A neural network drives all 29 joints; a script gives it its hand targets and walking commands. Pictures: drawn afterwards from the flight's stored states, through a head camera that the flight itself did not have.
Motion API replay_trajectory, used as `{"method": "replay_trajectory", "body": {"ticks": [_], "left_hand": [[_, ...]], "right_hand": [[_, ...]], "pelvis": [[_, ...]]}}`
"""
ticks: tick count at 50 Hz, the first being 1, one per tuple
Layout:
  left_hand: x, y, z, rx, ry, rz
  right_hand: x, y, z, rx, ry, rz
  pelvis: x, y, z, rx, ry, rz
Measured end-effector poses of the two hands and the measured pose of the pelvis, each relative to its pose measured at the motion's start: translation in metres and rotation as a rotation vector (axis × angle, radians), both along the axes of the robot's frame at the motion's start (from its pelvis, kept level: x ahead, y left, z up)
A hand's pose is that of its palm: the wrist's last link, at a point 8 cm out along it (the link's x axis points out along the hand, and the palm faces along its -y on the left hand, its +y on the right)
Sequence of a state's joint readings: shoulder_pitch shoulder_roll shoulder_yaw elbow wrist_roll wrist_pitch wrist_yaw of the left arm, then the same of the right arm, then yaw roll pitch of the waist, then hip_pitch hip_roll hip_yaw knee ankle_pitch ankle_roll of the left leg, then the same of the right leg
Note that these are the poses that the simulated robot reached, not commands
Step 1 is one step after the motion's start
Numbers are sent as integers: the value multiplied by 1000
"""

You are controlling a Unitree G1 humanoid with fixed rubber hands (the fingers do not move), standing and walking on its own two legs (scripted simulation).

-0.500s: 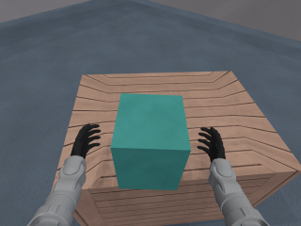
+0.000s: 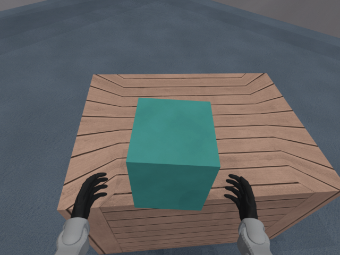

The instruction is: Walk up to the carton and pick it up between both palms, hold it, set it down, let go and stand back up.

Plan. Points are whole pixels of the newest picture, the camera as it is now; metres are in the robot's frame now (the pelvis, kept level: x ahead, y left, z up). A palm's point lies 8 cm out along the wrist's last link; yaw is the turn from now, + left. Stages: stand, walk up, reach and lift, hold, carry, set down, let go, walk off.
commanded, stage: set down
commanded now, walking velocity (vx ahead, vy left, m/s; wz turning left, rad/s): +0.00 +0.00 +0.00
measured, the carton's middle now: (171, 156) +0.41 -0.02 -0.03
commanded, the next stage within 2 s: let go in 1.34 s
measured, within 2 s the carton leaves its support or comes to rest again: neither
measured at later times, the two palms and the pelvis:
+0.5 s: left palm (79, 240) +0.20 +0.20 -0.06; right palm (260, 240) +0.19 -0.22 -0.06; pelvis +0.02 -0.02 +0.01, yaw -1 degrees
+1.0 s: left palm (71, 254) +0.18 +0.22 -0.07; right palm (265, 253) +0.17 -0.23 -0.07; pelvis +0.03 -0.01 +0.01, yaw -1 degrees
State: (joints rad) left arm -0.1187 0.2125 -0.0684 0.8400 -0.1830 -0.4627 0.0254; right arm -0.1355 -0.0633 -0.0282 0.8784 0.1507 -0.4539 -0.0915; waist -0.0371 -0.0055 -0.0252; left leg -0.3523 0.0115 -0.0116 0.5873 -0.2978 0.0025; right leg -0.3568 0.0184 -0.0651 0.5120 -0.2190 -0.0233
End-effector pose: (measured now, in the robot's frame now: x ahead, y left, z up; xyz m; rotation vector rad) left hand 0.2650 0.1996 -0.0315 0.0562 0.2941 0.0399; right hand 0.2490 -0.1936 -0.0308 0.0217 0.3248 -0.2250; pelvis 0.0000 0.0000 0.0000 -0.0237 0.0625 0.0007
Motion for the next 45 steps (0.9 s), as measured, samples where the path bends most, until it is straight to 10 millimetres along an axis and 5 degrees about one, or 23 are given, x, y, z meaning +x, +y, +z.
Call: {"method": "replay_trajectory", "body": {"ticks": [9,16,31,45], "left_hand": [[-31,-1,-18,41,80,-15],[-65,-2,-30,34,212,22],[-57,4,-25,65,305,21],[-84,12,-38,88,475,32]], "right_hand": [[-33,0,-23,-2,76,45],[-61,-17,-32,-24,166,44],[-57,-27,-32,-50,238,88],[-80,-30,-44,-81,368,109]], "pelvis": [[3,0,0,-2,-49,-5],[12,-5,4,14,-90,-21],[27,-19,9,21,-131,-14],[30,-13,11,11,-139,-21]]}}
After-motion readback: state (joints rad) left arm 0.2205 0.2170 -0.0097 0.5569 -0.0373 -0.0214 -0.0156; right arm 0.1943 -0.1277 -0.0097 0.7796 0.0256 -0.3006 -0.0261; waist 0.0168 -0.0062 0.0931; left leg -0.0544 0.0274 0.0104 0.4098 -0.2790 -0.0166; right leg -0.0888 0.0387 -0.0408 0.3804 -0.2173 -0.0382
